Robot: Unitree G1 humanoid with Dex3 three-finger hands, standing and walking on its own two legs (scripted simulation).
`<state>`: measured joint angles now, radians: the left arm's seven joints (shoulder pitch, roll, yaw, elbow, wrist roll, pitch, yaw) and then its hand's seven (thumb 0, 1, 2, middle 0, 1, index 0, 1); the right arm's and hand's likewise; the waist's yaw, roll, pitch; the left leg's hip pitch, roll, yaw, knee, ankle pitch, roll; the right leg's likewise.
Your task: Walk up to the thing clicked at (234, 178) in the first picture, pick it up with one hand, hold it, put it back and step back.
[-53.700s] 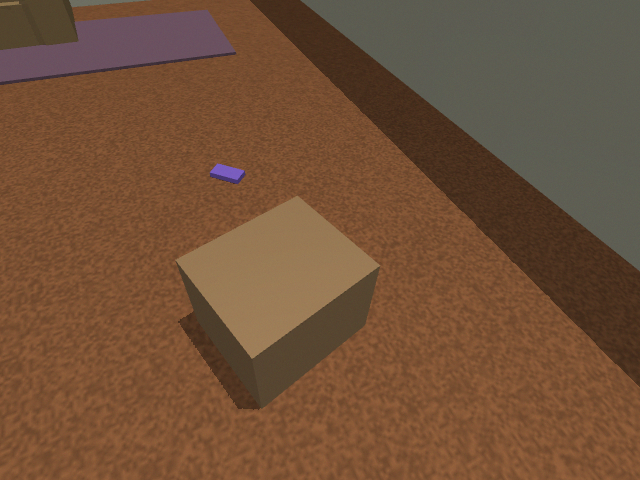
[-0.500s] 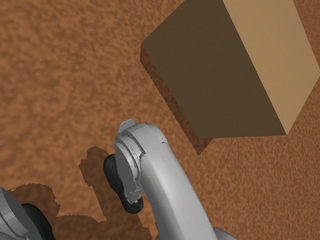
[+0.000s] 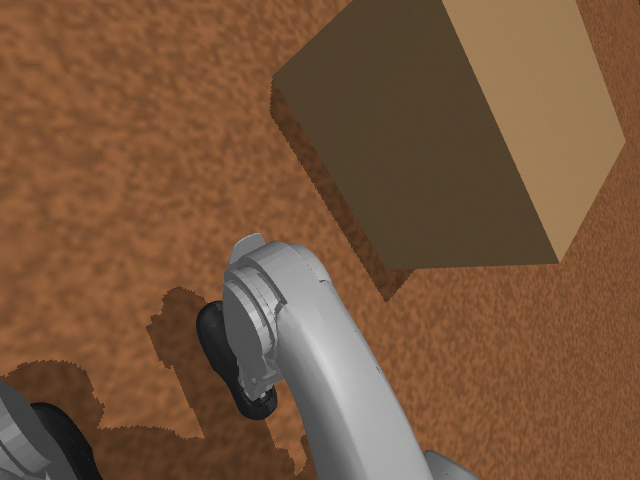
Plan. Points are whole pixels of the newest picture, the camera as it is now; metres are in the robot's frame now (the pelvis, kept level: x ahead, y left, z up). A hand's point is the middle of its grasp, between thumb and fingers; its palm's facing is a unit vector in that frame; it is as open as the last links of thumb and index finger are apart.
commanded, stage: open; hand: left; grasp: from above
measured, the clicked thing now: out of the picture +0.44 +0.32 -0.30
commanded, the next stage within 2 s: withdraw in 0.58 s
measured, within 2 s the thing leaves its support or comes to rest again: neither
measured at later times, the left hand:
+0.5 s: hand out of the picture +0.44 +0.31 -0.26, palm faces -0.24 -0.37 -0.90, open 13.4 cm
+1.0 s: hand out of the picture +0.47 +0.33 -0.21, palm faces -0.16 -0.33 -0.93, open 13.9 cm
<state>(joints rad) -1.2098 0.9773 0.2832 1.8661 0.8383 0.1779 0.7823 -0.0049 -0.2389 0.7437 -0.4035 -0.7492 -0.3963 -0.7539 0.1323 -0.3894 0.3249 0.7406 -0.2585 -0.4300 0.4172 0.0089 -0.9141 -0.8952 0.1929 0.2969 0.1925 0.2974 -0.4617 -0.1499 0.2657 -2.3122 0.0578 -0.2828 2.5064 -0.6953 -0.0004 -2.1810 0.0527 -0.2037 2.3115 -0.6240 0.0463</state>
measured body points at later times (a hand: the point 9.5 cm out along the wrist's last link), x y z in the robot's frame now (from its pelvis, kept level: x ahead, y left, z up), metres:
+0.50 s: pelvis +0.00 +0.00 +0.01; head +0.30 +0.12 +0.32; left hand +0.46 +0.32 -0.21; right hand +0.01 -0.24 -0.03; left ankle +0.07 +0.13 -0.28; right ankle +0.13 -0.11 -0.28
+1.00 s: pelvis +0.01 +0.00 +0.02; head +0.28 +0.12 +0.35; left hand +0.48 +0.34 -0.16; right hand +0.02 -0.24 -0.03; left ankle +0.07 +0.13 -0.28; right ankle +0.13 -0.11 -0.28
